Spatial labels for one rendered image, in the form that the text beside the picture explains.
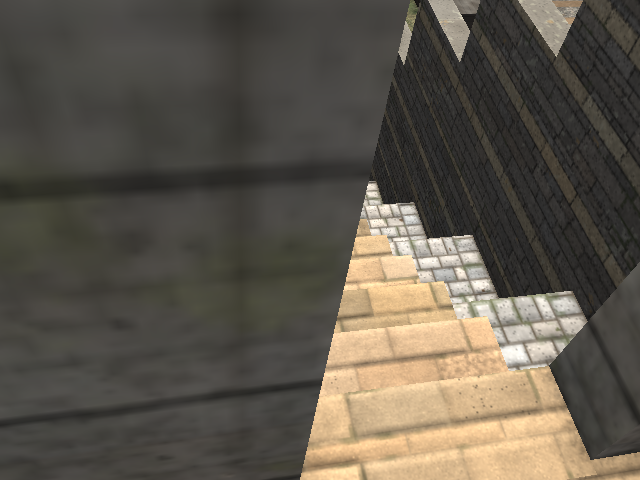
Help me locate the stairs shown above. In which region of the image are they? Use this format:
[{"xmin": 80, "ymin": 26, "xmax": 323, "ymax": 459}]
[{"xmin": 319, "ymin": 219, "xmax": 509, "ymax": 396}]

